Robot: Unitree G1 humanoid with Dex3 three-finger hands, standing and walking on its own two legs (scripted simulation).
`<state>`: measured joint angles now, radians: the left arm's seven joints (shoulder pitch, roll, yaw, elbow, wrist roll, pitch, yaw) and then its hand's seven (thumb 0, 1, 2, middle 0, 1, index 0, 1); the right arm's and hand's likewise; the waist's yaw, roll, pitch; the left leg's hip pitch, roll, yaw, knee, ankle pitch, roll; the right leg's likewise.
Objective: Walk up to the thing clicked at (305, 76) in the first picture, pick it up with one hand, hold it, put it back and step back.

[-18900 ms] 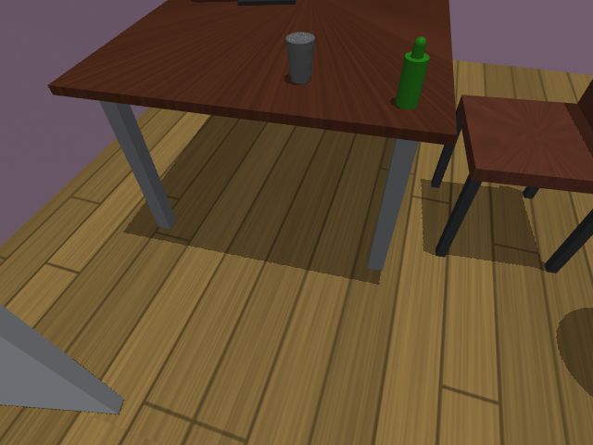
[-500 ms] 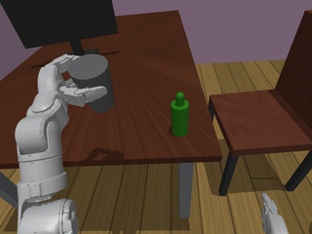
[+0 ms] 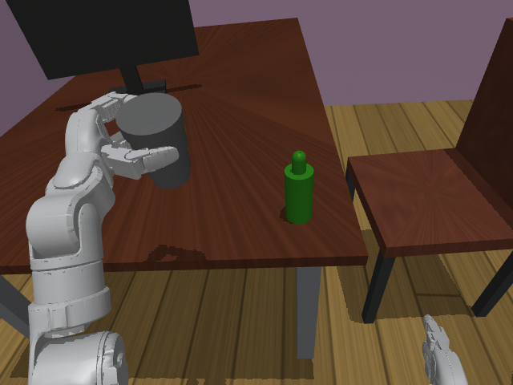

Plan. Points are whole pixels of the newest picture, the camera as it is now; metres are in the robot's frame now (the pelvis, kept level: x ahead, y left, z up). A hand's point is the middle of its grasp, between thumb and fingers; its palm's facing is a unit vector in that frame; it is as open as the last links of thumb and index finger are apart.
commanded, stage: crouch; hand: left
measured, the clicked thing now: (161, 146) +0.36 +0.15 +0.26
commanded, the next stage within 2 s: lower in 1.58 s
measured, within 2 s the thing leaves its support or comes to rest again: neither
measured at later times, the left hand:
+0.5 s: hand (152, 164) +0.41 +0.20 +0.19, palm faces +0.31 -0.95 -0.02, open 10.8 cm
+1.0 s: hand (147, 164) +0.47 +0.24 +0.15, palm faces +0.30 -0.95 +0.01, open 10.9 cm
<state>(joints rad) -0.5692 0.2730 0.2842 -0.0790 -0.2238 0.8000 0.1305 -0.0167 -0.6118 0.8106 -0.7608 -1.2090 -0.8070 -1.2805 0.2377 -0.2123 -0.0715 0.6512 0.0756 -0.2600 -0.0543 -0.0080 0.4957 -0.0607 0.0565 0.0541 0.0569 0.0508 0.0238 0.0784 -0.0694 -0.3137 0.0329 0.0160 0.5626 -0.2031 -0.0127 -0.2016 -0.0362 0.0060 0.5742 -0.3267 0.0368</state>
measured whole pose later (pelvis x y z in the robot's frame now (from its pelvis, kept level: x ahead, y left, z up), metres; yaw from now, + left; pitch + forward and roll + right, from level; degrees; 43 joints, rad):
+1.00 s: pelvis +0.01 +0.01 +0.00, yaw -2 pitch +5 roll -1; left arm -0.72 0.42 0.37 0.77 -0.14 0.09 0.03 -0.02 -0.61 0.81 -0.76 -1.22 -0.80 -1.29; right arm 0.25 -0.22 -0.04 0.63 0.03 -0.27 -0.05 -0.01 0.53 -0.05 0.06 0.05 0.06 0.05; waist -0.05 0.02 -0.04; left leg -0.46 0.06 0.03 0.61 -0.23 0.00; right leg -0.33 -0.02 0.03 0.56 -0.31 0.04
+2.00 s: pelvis +0.03 +0.01 -0.03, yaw -3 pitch +15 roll -3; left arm -0.77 0.53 0.44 1.04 -0.09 -0.19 -0.04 -0.01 -0.61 0.80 -0.78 -1.20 -0.81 -1.28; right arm 0.23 -0.22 -0.02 0.44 0.00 -0.08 -0.02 -0.01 0.50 -0.06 0.06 0.05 0.06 0.05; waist -0.12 0.01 -0.09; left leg -0.74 0.08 0.02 0.82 -0.34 0.00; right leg -0.59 0.01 0.02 0.74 -0.40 0.05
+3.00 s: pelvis +0.03 +0.01 -0.05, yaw -3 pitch +20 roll -4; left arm -0.84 0.60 0.50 1.10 -0.08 -0.26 -0.07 -0.01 -0.50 0.38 -0.60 -0.59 -0.61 -0.57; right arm 0.32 -0.23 0.01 0.18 -0.02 0.03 0.01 -0.01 0.52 -0.04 0.06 0.05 0.06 0.05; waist -0.16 0.02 -0.13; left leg -0.93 0.09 0.00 0.98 -0.40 0.00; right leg -0.78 0.02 0.01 0.91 -0.47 0.05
